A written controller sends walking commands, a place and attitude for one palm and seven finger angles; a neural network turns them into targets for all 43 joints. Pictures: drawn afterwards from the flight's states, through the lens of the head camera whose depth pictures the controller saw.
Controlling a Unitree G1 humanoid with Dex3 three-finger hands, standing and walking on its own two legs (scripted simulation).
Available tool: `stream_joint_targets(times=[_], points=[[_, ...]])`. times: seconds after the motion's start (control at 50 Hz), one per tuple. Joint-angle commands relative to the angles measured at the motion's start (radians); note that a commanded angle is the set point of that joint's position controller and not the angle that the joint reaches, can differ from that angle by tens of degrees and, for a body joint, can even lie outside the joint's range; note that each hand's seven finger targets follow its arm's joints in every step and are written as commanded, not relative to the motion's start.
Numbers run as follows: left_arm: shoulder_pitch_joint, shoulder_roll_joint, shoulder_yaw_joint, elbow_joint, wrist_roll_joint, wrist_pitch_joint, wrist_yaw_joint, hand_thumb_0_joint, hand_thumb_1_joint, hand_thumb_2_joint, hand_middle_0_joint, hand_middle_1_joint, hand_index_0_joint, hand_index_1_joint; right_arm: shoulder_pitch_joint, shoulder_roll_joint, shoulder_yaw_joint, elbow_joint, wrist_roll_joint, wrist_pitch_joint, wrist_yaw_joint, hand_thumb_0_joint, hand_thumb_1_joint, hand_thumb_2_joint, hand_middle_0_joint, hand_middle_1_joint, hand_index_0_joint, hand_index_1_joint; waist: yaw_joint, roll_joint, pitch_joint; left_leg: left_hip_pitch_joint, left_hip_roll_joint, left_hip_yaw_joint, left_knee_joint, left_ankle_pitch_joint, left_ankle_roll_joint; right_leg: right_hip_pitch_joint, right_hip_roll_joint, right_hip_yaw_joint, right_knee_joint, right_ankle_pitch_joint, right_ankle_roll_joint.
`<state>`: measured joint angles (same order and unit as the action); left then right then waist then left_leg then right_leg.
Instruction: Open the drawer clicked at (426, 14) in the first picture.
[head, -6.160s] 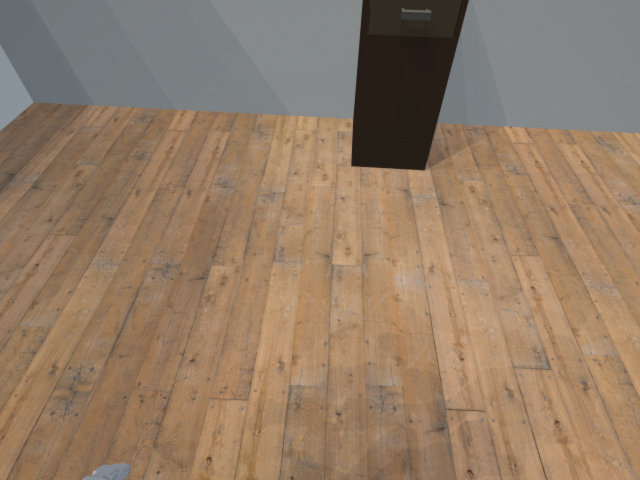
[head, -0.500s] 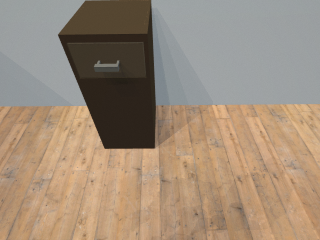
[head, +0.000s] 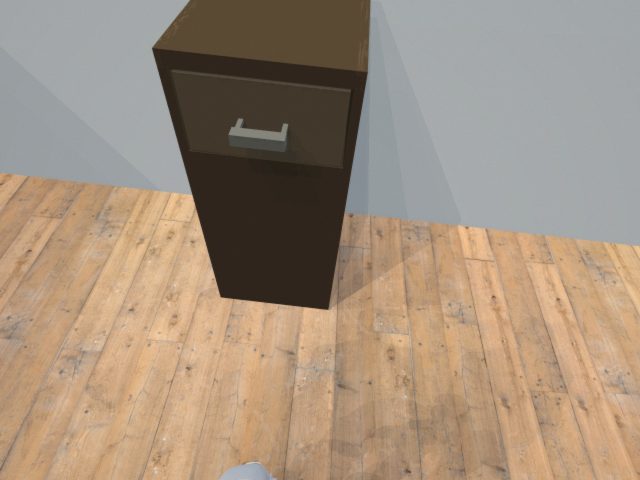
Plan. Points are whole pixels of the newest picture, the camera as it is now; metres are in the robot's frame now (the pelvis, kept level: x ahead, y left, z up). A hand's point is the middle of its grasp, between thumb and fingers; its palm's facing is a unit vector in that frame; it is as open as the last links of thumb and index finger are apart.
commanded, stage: take the last steps up to it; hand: left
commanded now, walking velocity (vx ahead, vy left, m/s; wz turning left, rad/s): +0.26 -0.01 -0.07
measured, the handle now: (260, 132) +0.71 +0.19 +0.00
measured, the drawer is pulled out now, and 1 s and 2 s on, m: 0.00 0.00 0.00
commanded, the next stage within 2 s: come to a stop and stand still in 0.28 s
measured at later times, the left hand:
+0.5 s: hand (236, 370) +0.29 +0.15 -0.15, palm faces -0.09 -0.98 -0.20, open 7.4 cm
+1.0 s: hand (165, 429) +0.19 +0.24 -0.16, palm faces +0.02 -0.98 -0.20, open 7.3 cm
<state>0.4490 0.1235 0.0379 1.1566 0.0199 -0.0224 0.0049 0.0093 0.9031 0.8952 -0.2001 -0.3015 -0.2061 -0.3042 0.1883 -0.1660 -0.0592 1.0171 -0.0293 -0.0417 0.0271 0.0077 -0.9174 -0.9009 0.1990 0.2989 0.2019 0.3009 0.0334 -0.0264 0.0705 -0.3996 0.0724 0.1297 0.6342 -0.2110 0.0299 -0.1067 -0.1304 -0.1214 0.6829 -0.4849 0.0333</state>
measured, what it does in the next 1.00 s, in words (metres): walks ahead: right foot, then left foot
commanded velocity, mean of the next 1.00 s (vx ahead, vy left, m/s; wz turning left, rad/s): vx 0.00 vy -0.03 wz -0.02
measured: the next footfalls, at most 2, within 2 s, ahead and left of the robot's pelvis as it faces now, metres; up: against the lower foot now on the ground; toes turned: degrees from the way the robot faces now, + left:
right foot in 0.46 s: +0.26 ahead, -0.12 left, +0.00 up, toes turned -11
left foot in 0.82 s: +0.19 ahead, +0.10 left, +0.00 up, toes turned -4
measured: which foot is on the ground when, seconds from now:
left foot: down 0.00-0.48, up 0.50-0.80, down 0.82-1.00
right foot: up 0.00-0.44, down 0.46-0.82, up 0.84-1.00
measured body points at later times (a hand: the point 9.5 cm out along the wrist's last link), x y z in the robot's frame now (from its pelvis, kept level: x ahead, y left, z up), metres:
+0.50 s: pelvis +0.16 -0.01 +0.01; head +0.18 -0.02 +0.46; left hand +0.29 +0.21 -0.13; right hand +0.07 -0.19 -0.16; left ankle +0.07 +0.10 -0.72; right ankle +0.22 -0.11 -0.72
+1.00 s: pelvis +0.16 +0.04 +0.02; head +0.17 +0.06 +0.47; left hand +0.19 +0.29 -0.14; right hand +0.21 -0.20 -0.12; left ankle +0.16 +0.14 -0.72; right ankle +0.13 -0.10 -0.67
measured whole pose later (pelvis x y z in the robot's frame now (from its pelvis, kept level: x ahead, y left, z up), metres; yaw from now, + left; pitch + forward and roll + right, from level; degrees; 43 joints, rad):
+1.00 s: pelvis +0.16 +0.04 +0.02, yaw -2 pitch +0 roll -1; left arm 0.24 0.24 0.06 1.05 0.02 0.06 0.01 0.01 0.91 0.90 -0.19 -0.30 -0.20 -0.30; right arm 0.20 -0.14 -0.03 1.02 -0.03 0.01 -0.03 0.00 -0.92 -0.90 0.20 0.30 0.20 0.30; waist 0.01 -0.04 0.01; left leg -0.21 0.02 0.06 0.42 -0.22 0.02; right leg -0.40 -0.01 0.01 0.90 -0.35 0.04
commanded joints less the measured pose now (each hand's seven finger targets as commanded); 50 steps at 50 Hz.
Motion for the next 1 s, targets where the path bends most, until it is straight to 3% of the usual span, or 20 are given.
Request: stream_joint_targets(times=[0.0,0.04,0.1,0.34,0.4,0.42,0.44,0.46,0.48,0.52,0.56,0.66,0.72,0.76,0.78,0.8,0.82,0.86,0.92,0.98], points=[[-0.109,0.081,0.023,-0.12,-0.002,-0.028,0.002,0.0,0.9,0.9,-0.2,-0.3,-0.2,-0.3,0.253,-0.201,-0.036,0.033,0.007,-0.008,-0.046,0.0,-0.9,-0.9,0.2,0.3,0.2,0.3,-0.117,0.257,-0.094,0.377,0.336,-0.474,-0.431,-0.233,0.136,-0.542,0.023,0.095,0.599,0.016,-0.067],[-0.117,0.073,0.027,-0.096,0.008,-0.022,-0.012,0.0,0.9,0.9,-0.2,-0.3,-0.2,-0.3,0.159,-0.105,-0.007,0.015,0.005,-0.026,-0.048,0.0,-0.9,-0.9,0.2,0.3,0.2,0.3,-0.062,0.129,-0.007,0.215,0.265,-0.308,-0.45,-0.081,0.1,-0.471,-0.018,0.1,0.548,0.145,-0.049],[-0.066,0.048,0.021,-0.082,0.011,0.002,-0.011,0.0,0.9,0.9,-0.2,-0.3,-0.2,-0.3,0.141,-0.083,0.001,0.013,0.01,-0.042,-0.054,0.0,-0.9,-0.9,0.2,0.3,0.2,0.3,-0.022,0.106,-0.03,0.219,0.226,-0.177,-0.456,0.119,0.117,-0.43,-0.012,0.086,0.46,0.2,-0.025],[-0.322,0.076,0.011,-0.193,0.005,0.009,-0.009,0.0,0.9,0.9,-0.2,-0.3,-0.2,-0.3,0.242,-0.098,-0.003,0.075,-0.001,-0.018,-0.053,0.0,-0.9,-0.9,0.2,0.3,0.2,0.3,-0.068,0.113,0.051,0.327,0.233,-0.097,-0.375,0.383,0.13,-0.379,0.033,0.027,0.02,0.221,-0.028],[-0.238,0.078,0.008,-0.162,0.004,-0.004,-0.001,0.0,0.9,0.9,-0.2,-0.3,-0.2,-0.3,0.224,-0.087,0.009,0.088,0.004,-0.008,-0.06,0.0,-0.9,-0.9,0.2,0.3,0.2,0.3,-0.018,0.07,0.006,0.293,0.169,-0.049,-0.201,0.508,0.068,-0.154,0.08,-0.008,-0.185,0.361,-0.036],[-0.15,0.12,0.011,-0.132,0.002,-0.015,0.011,0.0,0.9,0.9,-0.2,-0.3,-0.2,-0.3,0.222,-0.064,0.016,0.093,0.014,-0.013,-0.059,0.0,-0.9,-0.9,0.2,0.3,0.2,0.3,0.018,0.017,-0.053,0.226,0.126,-0.029,-0.102,0.477,0.019,0.009,0.034,0.052,-0.248,0.621,-0.035],[-0.083,0.183,0.019,-0.107,0.001,-0.024,0.025,0.0,0.9,0.9,-0.2,-0.3,-0.2,-0.3,0.25,-0.036,0.021,0.087,0.024,-0.012,-0.058,0.0,-0.9,-0.9,0.2,0.3,0.2,0.3,0.016,-0.085,-0.149,0.1,0.05,0.002,-0.001,0.201,-0.032,0.188,-0.131,0.225,-0.193,1.066,-0.097],[-0.056,0.23,0.021,-0.096,-0.007,-0.023,0.029,0.0,0.9,0.9,-0.2,-0.3,-0.2,-0.3,0.274,-0.026,0.017,0.091,0.034,0.002,-0.06,0.0,-0.9,-0.9,0.2,0.3,0.2,0.3,0.002,-0.092,-0.191,0.088,-0.027,0.0,0.114,-0.279,-0.062,0.21,-0.267,0.278,-0.208,1.376,-0.205],[-0.082,0.255,0.029,-0.106,-0.007,-0.024,0.035,0.0,0.9,0.9,-0.2,-0.3,-0.2,-0.3,0.264,-0.025,0.012,0.085,0.04,0.023,-0.064,0.0,-0.9,-0.9,0.2,0.3,0.2,0.3,0.004,-0.177,-0.247,0.091,-0.025,-0.047,0.238,-0.426,-0.065,0.181,-0.3,0.313,-0.221,1.439,-0.27],[-0.177,0.216,0.028,-0.134,-0.003,-0.003,0.051,0.0,0.9,0.9,-0.2,-0.3,-0.2,-0.3,0.195,-0.033,0.005,0.07,0.041,0.047,-0.069,0.0,-0.9,-0.9,0.2,0.3,0.2,0.3,-0.003,-0.123,-0.176,0.053,-0.013,-0.126,0.331,-0.417,-0.058,0.074,-0.29,0.284,-0.251,1.267,-0.292],[-0.23,0.211,0.035,-0.158,0.004,0.012,0.055,0.0,0.9,0.9,-0.2,-0.3,-0.2,-0.3,0.172,-0.017,0.005,0.066,0.033,0.066,-0.064,0.0,-0.9,-0.9,0.2,0.3,0.2,0.3,-0.014,-0.042,-0.146,0.043,-0.025,-0.13,0.354,-0.371,-0.06,-0.002,-0.255,0.239,-0.271,1.125,-0.26],[-0.305,0.217,0.052,-0.212,0.014,0.034,0.049,0.0,0.9,0.9,-0.2,-0.3,-0.2,-0.3,0.162,-0.02,-0.008,0.017,0.023,0.092,-0.048,0.0,-0.9,-0.9,0.2,0.3,0.2,0.3,-0.036,-0.124,-0.125,0.064,-0.042,-0.106,0.305,-0.272,-0.072,-0.137,-0.2,0.172,-0.327,0.799,-0.222],[-0.321,0.225,0.055,-0.218,0.017,0.041,0.044,0.0,0.9,0.9,-0.2,-0.3,-0.2,-0.3,0.18,-0.027,-0.007,0.0,0.022,0.08,-0.046,0.0,-0.9,-0.9,0.2,0.3,0.2,0.3,-0.054,-0.146,-0.152,0.124,-0.039,-0.084,0.111,-0.2,-0.07,-0.135,-0.17,0.166,-0.304,0.617,-0.195],[-0.327,0.216,0.049,-0.219,0.006,0.05,0.037,0.0,0.9,0.9,-0.2,-0.3,-0.2,-0.3,0.226,-0.037,0.0,0.01,0.019,0.066,-0.044,0.0,-0.9,-0.9,0.2,0.3,0.2,0.3,-0.082,-0.139,-0.147,0.261,-0.046,-0.057,-0.119,-0.012,-0.062,-0.22,-0.112,0.14,-0.257,0.383,-0.127],[-0.304,0.179,0.037,-0.223,-0.003,0.056,0.031,0.0,0.9,0.9,-0.2,-0.3,-0.2,-0.3,0.221,-0.072,-0.001,0.006,0.016,0.054,-0.044,0.0,-0.9,-0.9,0.2,0.3,0.2,0.3,-0.076,-0.006,-0.122,0.295,0.002,-0.122,-0.232,-0.015,-0.048,-0.29,-0.047,0.113,-0.176,0.219,-0.084],[-0.266,0.119,0.025,-0.231,-0.012,0.061,0.024,0.0,0.9,0.9,-0.2,-0.3,-0.2,-0.3,0.171,-0.144,-0.011,-0.025,0.004,0.042,-0.045,0.0,-0.9,-0.9,0.2,0.3,0.2,0.3,-0.058,0.246,-0.078,0.202,0.202,-0.385,-0.392,-0.09,0.021,-0.361,0.059,0.056,-0.051,0.052,-0.023],[-0.275,0.116,0.021,-0.239,-0.008,0.059,0.021,0.0,0.9,0.9,-0.2,-0.3,-0.2,-0.3,0.103,-0.19,-0.009,-0.069,0.001,0.043,-0.047,0.0,-0.9,-0.9,0.2,0.3,0.2,0.3,-0.052,0.267,-0.024,0.017,0.299,-0.506,-0.49,-0.21,0.086,-0.295,0.092,0.079,0.065,-0.003,-0.015],[-0.254,0.148,0.034,-0.194,0.003,0.074,0.013,0.0,0.9,0.9,-0.2,-0.3,-0.2,-0.3,-0.002,-0.176,-0.002,-0.071,-0.005,0.04,-0.064,0.0,-0.9,-0.9,0.2,0.3,0.2,0.3,-0.025,0.258,0.021,-0.004,0.252,-0.459,-0.527,-0.292,0.08,-0.302,0.087,0.173,0.224,0.055,-0.015],[-0.188,0.156,0.033,-0.139,0.002,0.056,-0.003,0.0,0.9,0.9,-0.2,-0.3,-0.2,-0.3,0.008,-0.151,0.008,-0.057,0.005,0.027,-0.073,0.0,-0.9,-0.9,0.2,0.3,0.2,0.3,-0.02,0.139,-0.024,0.202,0.193,-0.313,-0.452,-0.025,0.07,-0.373,0.091,0.166,0.26,0.136,0.002],[-0.191,0.154,0.029,-0.14,0.002,0.058,-0.003,0.0,0.9,0.9,-0.2,-0.3,-0.2,-0.3,0.083,-0.166,-0.002,-0.023,0.006,0.027,-0.082,0.0,-0.9,-0.9,0.2,0.3,0.2,0.3,-0.052,0.129,-0.063,0.344,0.227,-0.285,-0.4,0.245,0.099,-0.394,0.084,0.156,0.242,0.11,0.021]])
